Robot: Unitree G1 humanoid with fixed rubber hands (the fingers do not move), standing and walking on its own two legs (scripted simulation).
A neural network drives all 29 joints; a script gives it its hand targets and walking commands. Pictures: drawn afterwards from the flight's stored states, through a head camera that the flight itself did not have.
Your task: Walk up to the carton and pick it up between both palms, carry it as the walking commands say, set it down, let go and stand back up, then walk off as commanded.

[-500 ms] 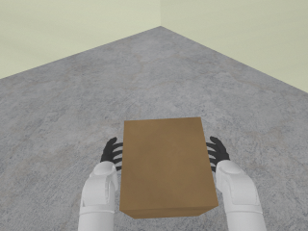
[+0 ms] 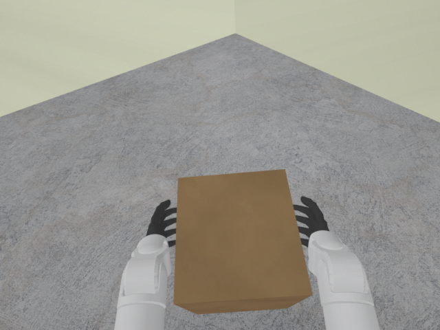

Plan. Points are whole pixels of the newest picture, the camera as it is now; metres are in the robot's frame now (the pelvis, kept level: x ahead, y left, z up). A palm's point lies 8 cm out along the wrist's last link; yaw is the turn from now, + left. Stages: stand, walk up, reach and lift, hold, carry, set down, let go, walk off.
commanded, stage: hold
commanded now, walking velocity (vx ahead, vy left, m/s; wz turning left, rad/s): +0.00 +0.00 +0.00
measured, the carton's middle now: (237, 248) +0.30 -0.01 -0.04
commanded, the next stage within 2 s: set down in 0.10 s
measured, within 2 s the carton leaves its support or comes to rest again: neither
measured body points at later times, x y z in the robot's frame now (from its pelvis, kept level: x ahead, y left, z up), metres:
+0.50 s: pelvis +0.01 +0.00 +0.00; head +0.06 -0.02 +0.45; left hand +0.34 +0.12 -0.01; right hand +0.31 -0.17 -0.02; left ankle +0.00 +0.09 -0.73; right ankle +0.11 -0.10 -0.73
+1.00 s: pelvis +0.00 +0.00 -0.03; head +0.18 -0.03 +0.38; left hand +0.36 +0.12 -0.10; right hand +0.32 -0.17 -0.12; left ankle +0.00 +0.09 -0.73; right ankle +0.11 -0.10 -0.73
